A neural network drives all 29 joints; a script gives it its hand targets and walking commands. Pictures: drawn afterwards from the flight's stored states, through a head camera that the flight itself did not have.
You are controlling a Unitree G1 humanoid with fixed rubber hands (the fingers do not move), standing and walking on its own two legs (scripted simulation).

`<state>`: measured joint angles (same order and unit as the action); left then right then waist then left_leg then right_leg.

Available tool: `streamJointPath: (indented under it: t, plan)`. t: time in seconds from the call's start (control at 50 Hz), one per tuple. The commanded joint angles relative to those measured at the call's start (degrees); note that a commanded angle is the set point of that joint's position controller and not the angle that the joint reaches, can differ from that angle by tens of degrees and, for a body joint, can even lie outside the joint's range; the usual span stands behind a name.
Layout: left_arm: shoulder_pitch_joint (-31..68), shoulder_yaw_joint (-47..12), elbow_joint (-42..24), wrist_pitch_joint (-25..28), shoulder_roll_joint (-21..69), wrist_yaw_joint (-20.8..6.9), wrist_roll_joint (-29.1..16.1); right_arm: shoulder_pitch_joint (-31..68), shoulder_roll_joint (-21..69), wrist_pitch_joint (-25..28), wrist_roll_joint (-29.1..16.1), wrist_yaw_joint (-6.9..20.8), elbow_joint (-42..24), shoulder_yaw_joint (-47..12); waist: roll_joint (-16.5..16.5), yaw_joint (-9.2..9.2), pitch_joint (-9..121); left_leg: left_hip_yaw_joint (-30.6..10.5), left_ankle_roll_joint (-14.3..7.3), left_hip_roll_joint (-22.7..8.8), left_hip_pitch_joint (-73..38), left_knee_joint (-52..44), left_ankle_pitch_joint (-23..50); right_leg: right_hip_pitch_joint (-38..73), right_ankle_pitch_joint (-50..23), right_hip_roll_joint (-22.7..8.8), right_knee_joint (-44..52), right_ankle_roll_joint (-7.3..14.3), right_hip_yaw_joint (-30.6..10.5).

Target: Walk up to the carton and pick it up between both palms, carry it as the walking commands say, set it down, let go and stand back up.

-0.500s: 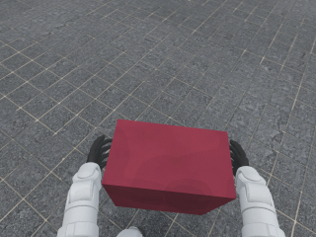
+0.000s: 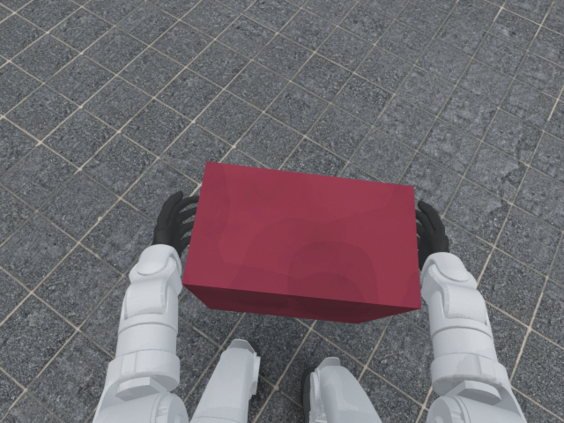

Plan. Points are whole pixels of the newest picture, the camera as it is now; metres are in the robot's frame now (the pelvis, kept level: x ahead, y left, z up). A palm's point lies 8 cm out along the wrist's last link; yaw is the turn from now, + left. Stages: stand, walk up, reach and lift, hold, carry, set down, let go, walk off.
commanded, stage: set down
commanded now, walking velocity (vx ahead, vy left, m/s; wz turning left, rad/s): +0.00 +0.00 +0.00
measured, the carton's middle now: (295, 257) +0.36 +0.01 -0.14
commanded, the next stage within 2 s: none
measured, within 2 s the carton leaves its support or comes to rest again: neither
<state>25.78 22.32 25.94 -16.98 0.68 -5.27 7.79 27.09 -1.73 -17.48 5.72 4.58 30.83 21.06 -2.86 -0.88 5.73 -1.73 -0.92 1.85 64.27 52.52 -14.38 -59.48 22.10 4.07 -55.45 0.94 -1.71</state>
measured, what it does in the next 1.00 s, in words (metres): lowers itself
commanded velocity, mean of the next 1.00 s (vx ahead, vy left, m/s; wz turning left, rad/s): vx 0.00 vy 0.00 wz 0.00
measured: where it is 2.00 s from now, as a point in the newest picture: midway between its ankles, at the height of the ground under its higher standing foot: (277, 406)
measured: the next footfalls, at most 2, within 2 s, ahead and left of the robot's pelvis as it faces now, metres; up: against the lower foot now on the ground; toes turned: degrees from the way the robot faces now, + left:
none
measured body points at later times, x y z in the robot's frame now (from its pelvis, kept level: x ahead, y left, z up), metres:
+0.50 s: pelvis -0.02 +0.00 -0.09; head +0.18 +0.03 +0.31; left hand +0.39 +0.20 -0.17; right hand +0.40 -0.19 -0.15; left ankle +0.09 +0.11 -0.67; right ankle +0.03 -0.11 -0.67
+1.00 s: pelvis -0.04 +0.00 -0.16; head +0.20 +0.02 +0.22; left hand +0.41 +0.20 -0.25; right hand +0.42 -0.19 -0.24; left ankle +0.09 +0.11 -0.67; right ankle +0.03 -0.11 -0.67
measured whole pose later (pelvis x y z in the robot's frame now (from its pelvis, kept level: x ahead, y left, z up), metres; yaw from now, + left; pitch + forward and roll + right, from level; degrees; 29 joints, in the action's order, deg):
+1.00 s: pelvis -0.04 +0.00 -0.16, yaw -3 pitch +42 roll -3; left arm 43.9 21.4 33.6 -16.9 -5.8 0.1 0.6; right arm 47.8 -10.0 -16.6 -1.6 0.5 41.9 17.2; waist -1.5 -1.0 10.5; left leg -3.2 0.2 3.7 108.9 89.8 -22.5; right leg -103.6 31.3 6.9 -93.0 -0.5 -0.6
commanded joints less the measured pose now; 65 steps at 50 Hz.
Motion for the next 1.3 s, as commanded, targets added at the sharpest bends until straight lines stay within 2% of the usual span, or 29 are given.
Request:
streamJointPath:
  t: [0.0, 0.16, 0.18, 0.32, 0.34, 0.38, 0.48, 0.52, 0.58, 0.7, 0.72, 0.74, 0.8, 0.82, 0.88, 0.9, 0.92, 0.94, 0.96, 0.98, 1.0, 1.02, 1.06, 1.08, 1.1, 1.12, 1.2, 1.26, 1.28]
  plan:
    - [30.1, -36.5, 0.4, -0.5, 49.8, -12.6, -6.9, 31.8, 53.2, 2.0, -8.6, 13.6, -5.4, -34.0, 3.4, 0.0, 45.6, -3.2, -0.2, 2.3, -35.0, 2.0, 11.9, -0.4, -8.0, 1.7, 4.1, 0.9, -2.6]
    - [34.8, -35.8, 0.5, -1.8, 50.4, -12.4, -7.3, 36.2, 51.9, 1.0, -9.0, 13.6, -3.4, -32.0, 2.8, 1.2, 48.8, -3.7, 0.4, 3.0, -27.3, 8.3, 6.7, -7.5, -5.1, 2.5, -2.4, 0.3, -1.6]
    - [36.0, -35.2, 0.9, -1.9, 49.1, -12.3, -6.8, 37.5, 51.8, 1.0, -9.0, 13.8, -3.2, -31.5, 3.2, -0.65, 48.9, -2.8, 0.8, 3.1, -25.3, 9.4, 5.6, -8.2, -3.6, 2.7, -3.5, 0.5, -1.5]
    - [39.3, -35.3, 1.1, -1.1, 48.5, -10.6, -8.5, 41.0, 50.9, 1.2, -11.1, 13.1, -1.8, -32.6, 4.2, -1.36, 53.4, -2.7, 0.8, 3.3, -20.8, 14.2, 7.3, -11.6, -5.5, 3.3, -8.8, 0.0, -1.0]
    - [40.7, -36.6, 0.7, -1.2, 48.0, -10.3, -9.2, 39.7, 51.8, 1.4, -11.4, 13.1, -1.4, -31.9, 4.6, 0.72, 53.5, -2.6, 0.6, 2.9, -21.9, 14.8, 6.6, -14.2, -5.2, 3.4, -10.0, -0.3, -0.8]
    - [37.5, -35.7, 2.2, -1.3, 48.6, -10.3, -8.8, 42.8, 51.5, 1.7, -12.1, 12.8, -3.1, -33.3, 3.4, -0.63, 54.8, -2.1, 0.6, 3.7, -20.1, 16.3, 7.8, -14.3, -5.4, 3.5, -10.4, -0.4, -0.6]
    - [44.8, -36.4, 1.0, -0.8, 48.0, -9.3, -9.8, 43.4, 50.4, 1.6, -11.7, 12.6, 0.0, -32.0, 3.3, 0.75, 55.5, -2.5, 0.8, 3.3, -15.6, 19.1, 6.6, -17.6, -4.4, 3.7, -13.1, -0.3, -0.6]
    - [44.3, -36.6, 1.0, -0.5, 46.6, -9.1, -10.5, 45.8, 49.9, 2.3, -13.3, 12.4, -2.8, -33.3, 4.4, -0.92, 58.6, -1.9, 0.9, 3.5, -14.7, 21.2, 7.6, -18.4, -5.7, 3.7, -15.7, -0.6, -0.6]
    - [44.5, -36.3, 2.1, -0.2, 47.8, -8.5, -11.3, 46.0, 48.1, 2.1, -12.6, 12.0, -0.7, -32.2, 3.3, 1.26, 59.4, -2.3, 1.1, 3.8, -14.2, 22.1, 6.3, -20.2, -4.4, 4.2, -16.6, -0.7, 0.7]
    - [47.3, -33.8, 2.7, 0.1, 44.3, -7.7, -10.6, 52.0, 49.3, 2.3, -15.4, 10.7, -2.7, -34.4, 2.2, -3.44, 58.9, -0.7, 0.2, 3.8, -6.4, 25.0, 2.3, -22.0, -0.9, 3.9, -19.5, -1.4, 0.0]
    - [48.5, -34.7, 2.6, -0.1, 44.3, -8.0, -11.2, 49.7, 48.4, 1.7, -13.5, 10.2, -0.3, -32.9, 2.2, 0.94, 59.7, -0.1, 0.4, 4.3, -4.2, 26.3, 2.7, -20.7, -1.8, 3.7, -19.5, -1.7, 0.4]
    - [50.6, -35.9, 0.0, 0.2, 45.6, -7.8, -12.5, 50.8, 48.8, 2.5, -14.6, 9.7, -2.4, -33.9, 4.0, -1.05, 63.6, -0.3, 0.8, 4.4, -6.7, 26.9, 4.5, -21.0, -3.6, 4.6, -20.8, -1.3, 0.7]
    - [51.2, -34.3, 3.2, 0.1, 43.9, -7.8, -11.7, 50.9, 49.3, 2.0, -14.3, 9.5, 1.2, -32.7, 3.8, -0.73, 62.2, 0.2, 1.0, 4.5, -5.0, 28.3, 3.1, -24.7, -1.1, 4.1, -21.9, -1.2, 0.6]
    - [52.3, -35.4, 1.3, 0.4, 45.2, -7.6, -12.8, 50.2, 47.6, 2.1, -13.9, 9.6, 0.4, -33.0, 3.3, 1.32, 62.4, -0.8, 0.9, 4.1, -5.8, 28.4, 3.8, -26.9, -1.9, 4.4, -22.5, -1.2, 1.2]
    - [53.7, -34.3, 2.0, 0.2, 44.1, -7.3, -12.4, 54.0, 47.0, 2.4, -14.1, 9.6, 0.3, -31.6, 5.4, -0.64, 63.6, 0.5, 1.4, 4.3, -2.4, 30.5, 2.6, -27.8, -0.8, 4.5, -24.0, -0.9, 1.0]
    - [52.7, -34.1, 1.7, 0.8, 43.5, -7.2, -13.5, 54.5, 47.6, 2.5, -14.3, 9.1, 0.5, -33.5, 1.2, -0.28, 64.3, -0.1, 1.1, 4.0, -0.2, 31.9, 5.0, -26.1, -3.4, 4.2, -25.1, -1.6, 1.5]
    - [54.5, -33.9, 4.7, 0.3, 43.6, -7.5, -12.9, 54.9, 46.4, 2.6, -13.4, 8.9, 1.6, -31.3, 4.3, 1.15, 61.8, 0.4, 0.9, 4.5, 0.9, 31.4, 3.2, -27.5, -2.0, 4.2, -25.0, -1.2, 1.2]
    - [54.6, -34.3, 2.0, 0.9, 43.7, -7.0, -13.8, 55.2, 47.2, 2.5, -14.2, 8.8, 1.8, -33.0, 2.2, -0.5, 63.4, -0.5, 1.1, 4.2, -2.0, 31.5, 3.8, -29.2, -1.2, 4.3, -25.6, -1.5, 2.0]
    - [55.8, -33.8, 4.3, 0.4, 42.7, -6.8, -13.0, 55.3, 46.2, 2.3, -13.8, 9.0, 4.3, -30.2, 4.9, 0.63, 62.6, 0.1, 1.4, 4.2, -0.1, 32.0, 0.9, -31.6, 1.5, 4.4, -26.2, -1.0, 2.4]
    - [56.6, -35.7, -1.4, 1.0, 43.4, -6.2, -15.3, 57.7, 45.8, 3.2, -16.2, 9.0, -3.4, -33.7, 5.7, -1.15, 69.2, 0.0, 1.7, 4.2, -3.4, 33.5, 4.7, -29.5, -1.9, 4.6, -27.4, -0.7, 1.7]
    - [57.0, -33.1, 2.8, 0.8, 41.7, -5.8, -13.3, 59.3, 45.8, 3.1, -15.7, 8.8, 0.3, -32.9, 5.0, -2.42, 66.2, 0.9, 1.3, 4.2, -0.5, 33.8, 3.1, -32.2, -0.1, 4.6, -28.2, -1.1, 2.0]
    - [56.8, -33.2, 3.3, 1.0, 42.0, -5.8, -13.6, 58.1, 46.0, 2.7, -15.2, 8.7, 3.2, -31.9, 2.5, -0.63, 63.5, 0.3, 1.1, 3.7, 1.3, 33.3, 1.9, -32.9, 0.6, 4.4, -28.5, -1.6, 3.0]
    - [58.2, -34.2, 1.0, 1.1, 41.2, -5.9, -14.3, 57.6, 47.0, 2.9, -16.0, 8.3, 1.4, -34.0, 3.0, -1.54, 67.4, 1.3, 1.2, 4.2, 1.4, 34.7, 4.3, -30.8, -1.3, 4.8, -29.0, -1.5, 2.4]
    - [57.3, -35.4, 1.8, 0.9, 43.3, -5.7, -14.7, 56.7, 46.3, 3.0, -15.7, 8.1, 1.0, -32.9, 4.9, 0.24, 69.1, 1.4, 1.5, 4.3, 0.5, 35.0, 4.1, -30.4, -1.8, 4.7, -29.7, -1.1, 2.4]
    - [59.3, -33.8, 0.2, 0.8, 39.8, -5.4, -14.5, 59.4, 43.7, 2.9, -15.8, 8.2, 0.7, -32.1, 5.7, -1.78, 68.8, 1.4, 1.6, 4.1, 2.1, 35.8, 3.7, -33.8, -0.3, 4.5, -30.9, -1.2, 2.7]
    - [59.4, -34.0, 3.2, 0.7, 41.8, -5.5, -15.0, 56.9, 44.9, 2.5, -13.9, 8.2, 5.2, -31.1, 4.0, 1.09, 65.6, 0.5, 1.6, 4.0, 2.1, 35.9, 2.3, -35.5, 0.5, 4.6, -30.6, -1.0, 3.3]
    - [62.6, -32.6, 3.1, 0.3, 39.9, -5.8, -15.2, 65.1, 44.0, 3.1, -16.0, 7.9, -0.7, -31.6, 3.0, -1.5, 65.5, 0.7, 0.7, 3.8, 5.8, 37.4, 1.2, -37.2, 1.8, 4.5, -32.5, -1.3, 3.3]
    - [63.0, -31.7, 4.5, 0.7, 40.3, -5.4, -14.4, 61.0, 44.1, 2.7, -14.7, 7.9, 5.4, -30.0, 4.0, -0.22, 65.2, 1.7, 1.6, 3.7, 7.0, 39.1, 0.4, -39.0, 2.2, 4.6, -33.4, -0.7, 3.5]
    - [63.7, -33.2, 1.1, 1.1, 40.8, -5.3, -15.6, 63.0, 43.9, 3.3, -16.1, 7.9, 1.3, -31.9, 3.3, -1.05, 68.8, 1.8, 1.6, 3.9, 6.7, 39.7, 2.1, -36.3, 0.6, 4.8, -33.8, -0.6, 3.3]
